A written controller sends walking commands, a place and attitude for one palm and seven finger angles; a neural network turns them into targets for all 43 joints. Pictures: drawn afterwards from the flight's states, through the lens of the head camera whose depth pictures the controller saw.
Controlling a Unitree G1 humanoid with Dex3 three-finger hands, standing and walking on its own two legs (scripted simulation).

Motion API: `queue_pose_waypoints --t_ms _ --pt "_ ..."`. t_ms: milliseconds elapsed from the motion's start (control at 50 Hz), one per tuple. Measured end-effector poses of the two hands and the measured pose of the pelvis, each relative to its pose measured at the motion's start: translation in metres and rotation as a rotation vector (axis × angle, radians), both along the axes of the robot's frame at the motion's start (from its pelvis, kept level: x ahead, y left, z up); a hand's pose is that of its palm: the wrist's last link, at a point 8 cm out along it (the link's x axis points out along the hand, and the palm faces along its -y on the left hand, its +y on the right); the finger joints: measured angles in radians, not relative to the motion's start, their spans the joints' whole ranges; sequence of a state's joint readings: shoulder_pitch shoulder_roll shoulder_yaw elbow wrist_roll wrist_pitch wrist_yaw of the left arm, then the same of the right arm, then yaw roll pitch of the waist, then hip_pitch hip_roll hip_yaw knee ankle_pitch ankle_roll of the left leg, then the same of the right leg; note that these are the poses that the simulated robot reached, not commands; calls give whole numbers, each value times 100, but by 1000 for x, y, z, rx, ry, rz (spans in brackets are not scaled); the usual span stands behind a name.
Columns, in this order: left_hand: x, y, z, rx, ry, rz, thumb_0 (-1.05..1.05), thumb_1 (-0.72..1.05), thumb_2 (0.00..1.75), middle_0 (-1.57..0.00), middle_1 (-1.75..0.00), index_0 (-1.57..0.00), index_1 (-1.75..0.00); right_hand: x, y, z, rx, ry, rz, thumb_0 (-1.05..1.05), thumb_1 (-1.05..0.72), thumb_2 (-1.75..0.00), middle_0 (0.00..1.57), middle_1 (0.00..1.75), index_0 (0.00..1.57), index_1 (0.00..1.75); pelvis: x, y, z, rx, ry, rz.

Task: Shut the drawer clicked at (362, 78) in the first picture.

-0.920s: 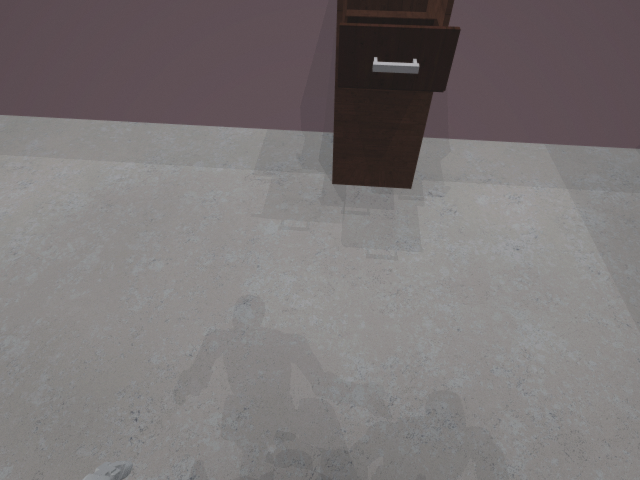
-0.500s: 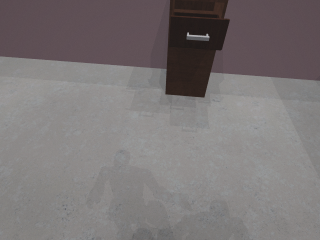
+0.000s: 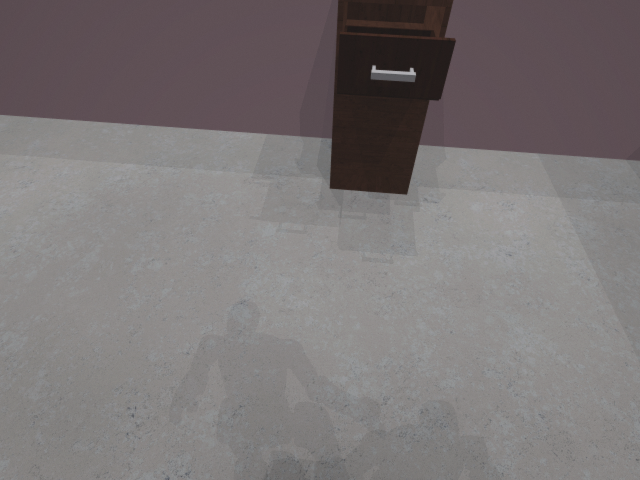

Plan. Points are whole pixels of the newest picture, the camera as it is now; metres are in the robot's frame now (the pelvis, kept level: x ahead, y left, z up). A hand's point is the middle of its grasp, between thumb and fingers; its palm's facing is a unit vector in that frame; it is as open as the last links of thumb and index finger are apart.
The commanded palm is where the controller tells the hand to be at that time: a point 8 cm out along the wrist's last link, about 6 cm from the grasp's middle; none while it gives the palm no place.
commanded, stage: look at it before walking up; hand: left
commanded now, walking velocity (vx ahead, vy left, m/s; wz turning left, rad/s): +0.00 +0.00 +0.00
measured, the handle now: (392, 72) +1.22 -0.16 -0.04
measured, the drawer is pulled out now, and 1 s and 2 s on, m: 0.29 0.29 0.29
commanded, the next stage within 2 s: walk to a spot facing it in 0.52 s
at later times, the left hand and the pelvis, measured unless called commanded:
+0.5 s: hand out of the picture +0.07 +0.25 -0.16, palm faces -0.03 -0.94 -0.33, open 7.3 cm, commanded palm none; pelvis +0.00 +0.00 +0.00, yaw +0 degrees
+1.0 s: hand out of the picture +0.08 +0.16 -0.18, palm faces -0.08 -0.97 -0.23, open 7.3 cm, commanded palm none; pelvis +0.06 -0.03 -0.02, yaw -8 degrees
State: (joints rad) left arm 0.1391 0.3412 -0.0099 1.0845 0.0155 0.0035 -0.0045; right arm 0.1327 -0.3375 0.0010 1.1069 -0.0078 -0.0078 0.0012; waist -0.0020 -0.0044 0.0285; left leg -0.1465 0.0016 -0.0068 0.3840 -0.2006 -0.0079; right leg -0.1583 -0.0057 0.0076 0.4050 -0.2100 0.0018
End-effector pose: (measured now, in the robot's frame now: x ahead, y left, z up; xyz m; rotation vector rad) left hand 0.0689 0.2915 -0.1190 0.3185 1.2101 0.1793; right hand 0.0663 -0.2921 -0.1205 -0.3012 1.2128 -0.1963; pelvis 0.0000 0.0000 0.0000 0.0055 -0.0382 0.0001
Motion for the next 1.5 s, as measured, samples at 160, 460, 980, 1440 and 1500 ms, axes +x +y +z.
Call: queue_pose_waypoints --t_ms 160,460,980,1440,1500 --pt "0 -2 0 -5 -3 -1 1 91 90 -21 -30 -21 -30 0 1 0 2 -1 2 0 -91 -90 20 30 20 30 -1 0 0 0 1 1" --pt "-4 -1 -1 -4 20 6 1 91 90 -21 -30 -21 -30 3 0 1 -2 11 6 0 -91 -90 20 30 20 30 2 0 1 -1 6 3" --pt "8 -74 -30 -99 120 -21 1 91 90 -20 -30 -20 -30 -27 10 -44 123 109 -176 0 -91 -90 20 30 20 30 56 -30 -21 -5 17 -139" --pt "194 -49 -49 -104 278 -182 1 91 90 -20 -30 -20 -30 209 32 -7 69 -256 -294 0 -91 -90 20 30 20 30 229 -4 -22 -5 35 -401" --pt "271 -55 -42 -105 180 -266 1 91 90 -20 -30 -20 -30 189 41 -4 68 -196 -378 0 -91 -90 20 30 20 30 250 -5 -13 -6 28 -436"
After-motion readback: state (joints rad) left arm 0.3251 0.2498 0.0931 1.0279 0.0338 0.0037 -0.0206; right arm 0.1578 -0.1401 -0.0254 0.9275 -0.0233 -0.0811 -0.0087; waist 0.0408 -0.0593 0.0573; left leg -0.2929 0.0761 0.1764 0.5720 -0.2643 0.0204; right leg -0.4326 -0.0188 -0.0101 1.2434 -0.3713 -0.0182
